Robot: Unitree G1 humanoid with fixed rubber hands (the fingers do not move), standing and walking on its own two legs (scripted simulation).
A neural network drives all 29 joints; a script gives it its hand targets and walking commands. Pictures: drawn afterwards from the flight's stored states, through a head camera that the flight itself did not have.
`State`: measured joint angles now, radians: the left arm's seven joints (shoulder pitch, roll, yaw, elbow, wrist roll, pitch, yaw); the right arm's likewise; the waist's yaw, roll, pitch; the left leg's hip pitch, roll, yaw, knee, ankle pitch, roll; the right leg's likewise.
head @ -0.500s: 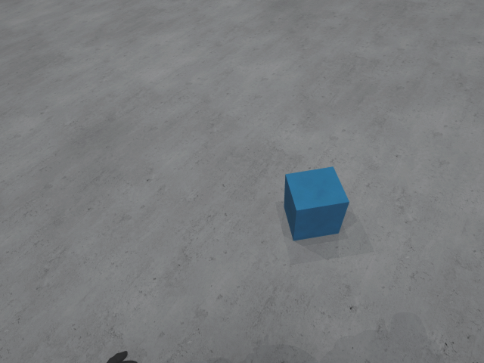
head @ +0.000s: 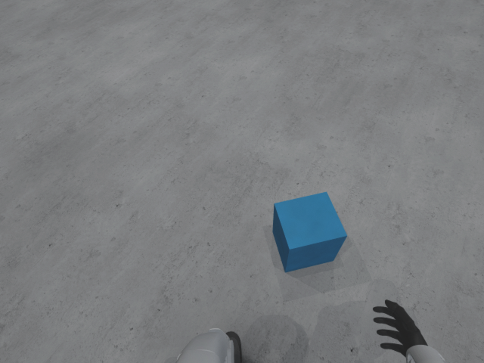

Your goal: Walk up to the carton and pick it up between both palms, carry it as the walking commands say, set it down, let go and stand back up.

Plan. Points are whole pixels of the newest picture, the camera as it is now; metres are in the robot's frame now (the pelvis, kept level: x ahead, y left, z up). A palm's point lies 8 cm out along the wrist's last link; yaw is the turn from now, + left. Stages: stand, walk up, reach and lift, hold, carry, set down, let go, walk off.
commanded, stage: walk up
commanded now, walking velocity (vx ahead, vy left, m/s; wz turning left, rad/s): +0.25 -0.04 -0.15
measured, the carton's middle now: (305, 233) +0.61 -0.15 -0.63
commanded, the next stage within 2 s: none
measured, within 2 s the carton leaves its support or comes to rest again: neither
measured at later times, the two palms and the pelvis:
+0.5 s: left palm (148, 334) +0.16 +0.21 -0.11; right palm out of the picture +0.12 -0.30 -0.12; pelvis +0.10 -0.03 +0.01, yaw -5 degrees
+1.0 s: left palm (150, 352) +0.13 +0.20 -0.12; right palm out of the picture +0.11 -0.32 -0.10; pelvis +0.06 -0.05 +0.01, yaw -7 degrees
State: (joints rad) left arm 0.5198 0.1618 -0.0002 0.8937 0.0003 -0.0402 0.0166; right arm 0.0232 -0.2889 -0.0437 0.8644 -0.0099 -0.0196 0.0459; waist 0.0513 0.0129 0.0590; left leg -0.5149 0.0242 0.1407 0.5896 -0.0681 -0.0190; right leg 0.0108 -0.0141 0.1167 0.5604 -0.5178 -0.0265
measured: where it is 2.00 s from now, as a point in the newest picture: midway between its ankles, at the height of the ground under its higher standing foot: outside the picture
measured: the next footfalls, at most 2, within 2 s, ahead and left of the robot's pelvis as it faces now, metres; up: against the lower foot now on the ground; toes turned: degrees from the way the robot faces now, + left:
right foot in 0.44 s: +0.18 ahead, -0.15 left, +0.00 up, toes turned -7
left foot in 0.76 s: +0.13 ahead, +0.09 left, +0.00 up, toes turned +3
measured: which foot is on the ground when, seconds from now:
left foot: down 0.00-0.44, up 0.46-0.74, down 0.76-1.00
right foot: down 0.00-0.00, up 0.02-0.42, down 0.44-0.76, up 0.78-1.00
